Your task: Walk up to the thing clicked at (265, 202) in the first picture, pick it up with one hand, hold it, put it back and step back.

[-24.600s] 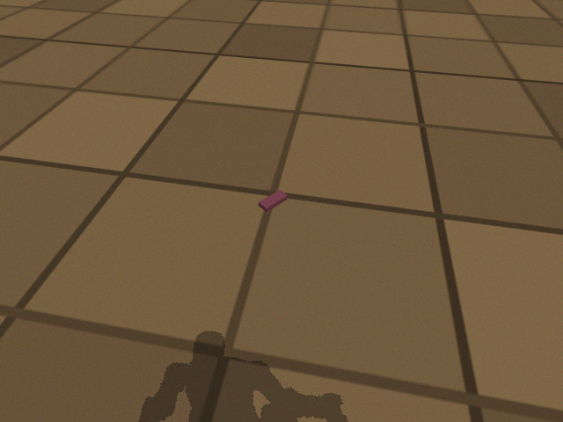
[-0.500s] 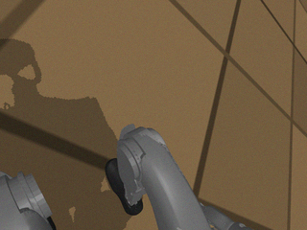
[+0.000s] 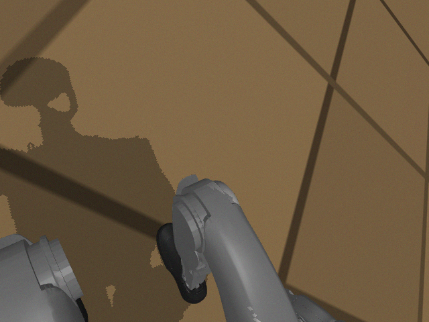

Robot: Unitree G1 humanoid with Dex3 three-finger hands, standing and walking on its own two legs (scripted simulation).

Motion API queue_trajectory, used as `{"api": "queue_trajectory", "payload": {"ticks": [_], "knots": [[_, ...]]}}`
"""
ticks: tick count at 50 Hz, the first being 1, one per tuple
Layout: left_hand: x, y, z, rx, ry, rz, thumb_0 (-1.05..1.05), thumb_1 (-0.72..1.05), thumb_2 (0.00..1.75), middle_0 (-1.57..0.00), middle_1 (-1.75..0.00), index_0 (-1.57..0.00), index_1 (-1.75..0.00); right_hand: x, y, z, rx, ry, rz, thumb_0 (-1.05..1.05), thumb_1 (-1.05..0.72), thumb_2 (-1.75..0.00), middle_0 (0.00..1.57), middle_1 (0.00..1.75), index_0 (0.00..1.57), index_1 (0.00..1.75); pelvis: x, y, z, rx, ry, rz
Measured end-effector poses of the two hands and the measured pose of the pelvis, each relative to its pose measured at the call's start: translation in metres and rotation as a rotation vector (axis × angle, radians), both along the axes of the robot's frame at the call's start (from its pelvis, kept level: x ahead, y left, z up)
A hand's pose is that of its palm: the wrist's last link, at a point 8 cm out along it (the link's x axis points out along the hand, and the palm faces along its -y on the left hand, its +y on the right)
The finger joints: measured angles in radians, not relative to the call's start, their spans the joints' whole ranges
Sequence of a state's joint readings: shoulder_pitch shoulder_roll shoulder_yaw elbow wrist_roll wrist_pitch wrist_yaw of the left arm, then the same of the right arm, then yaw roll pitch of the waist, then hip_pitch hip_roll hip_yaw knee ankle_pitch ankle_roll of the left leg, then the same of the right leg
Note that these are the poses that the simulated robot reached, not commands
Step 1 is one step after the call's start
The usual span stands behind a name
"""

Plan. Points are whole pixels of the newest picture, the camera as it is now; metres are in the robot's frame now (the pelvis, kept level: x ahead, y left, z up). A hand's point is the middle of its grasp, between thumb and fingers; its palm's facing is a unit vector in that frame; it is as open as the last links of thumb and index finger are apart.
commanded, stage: settle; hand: left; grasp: from above
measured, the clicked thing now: out of the picture +0.45 +0.32 -0.29
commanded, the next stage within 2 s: lift in 0.56 s
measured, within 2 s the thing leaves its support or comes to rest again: neither
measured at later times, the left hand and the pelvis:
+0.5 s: hand out of the picture +0.43 +0.32 -0.16, palm faces -0.43 -0.11 -0.90, open 8.8 cm; pelvis +0.00 +0.00 +0.02, yaw +5 degrees
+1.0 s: hand out of the picture +0.41 +0.33 -0.09, palm faces -0.45 -0.13 -0.89, open 8.8 cm; pelvis +0.00 -0.01 +0.05, yaw +8 degrees
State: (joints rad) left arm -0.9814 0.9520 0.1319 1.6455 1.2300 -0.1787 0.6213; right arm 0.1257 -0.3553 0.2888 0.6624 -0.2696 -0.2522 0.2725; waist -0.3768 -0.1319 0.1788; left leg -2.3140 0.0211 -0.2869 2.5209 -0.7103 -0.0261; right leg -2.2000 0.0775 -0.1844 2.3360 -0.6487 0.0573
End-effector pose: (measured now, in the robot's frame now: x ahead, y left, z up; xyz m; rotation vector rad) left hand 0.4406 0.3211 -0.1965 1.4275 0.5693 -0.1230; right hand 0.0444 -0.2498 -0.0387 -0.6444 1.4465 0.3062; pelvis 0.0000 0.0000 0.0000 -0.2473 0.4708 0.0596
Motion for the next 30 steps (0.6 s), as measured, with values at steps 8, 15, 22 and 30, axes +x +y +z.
{"api": "queue_trajectory", "payload": {"ticks": [8,15,22,30], "knots": [[0.003,0.006,0.036,0.017,-0.046,-0.021,0.02,0.21,0.19,-0.87,-0.27,-0.9,-0.25,0.012,-0.008,-0.003,-0.001,-0.038,-0.057,0.0,-0.92,-0.9,0.2,0.3,0.2,0.3,0.003,-0.001,0.005,0.011,0.044,0.011],[-0.003,0.007,0.067,0.04,-0.007,-0.023,0.02,0.22,0.16,-0.87,-0.25,-0.9,-0.22,0.036,-0.012,-0.011,0.023,-0.115,-0.103,0.0,-0.91,-0.9,0.2,0.3,0.2,0.3,0.004,-0.001,0.011,0.031,0.077,0.027],[-0.006,0.004,0.09,0.036,0.01,-0.036,0.02,0.21,0.17,-0.88,-0.24,-0.9,-0.22,0.05,-0.01,-0.022,0.047,-0.151,-0.134,0.0,-0.91,-0.9,0.2,0.3,0.2,0.3,0.003,-0.003,0.015,0.056,0.094,0.043],[-0.003,0.004,0.105,0.043,0.013,-0.046,0.01,0.2,0.21,-0.87,-0.25,-0.89,-0.24,0.05,-0.013,-0.031,0.036,-0.146,-0.17,0.0,-0.91,-0.9,0.2,0.3,0.2,0.3,0.003,-0.007,0.016,0.077,0.104,0.056]]}}
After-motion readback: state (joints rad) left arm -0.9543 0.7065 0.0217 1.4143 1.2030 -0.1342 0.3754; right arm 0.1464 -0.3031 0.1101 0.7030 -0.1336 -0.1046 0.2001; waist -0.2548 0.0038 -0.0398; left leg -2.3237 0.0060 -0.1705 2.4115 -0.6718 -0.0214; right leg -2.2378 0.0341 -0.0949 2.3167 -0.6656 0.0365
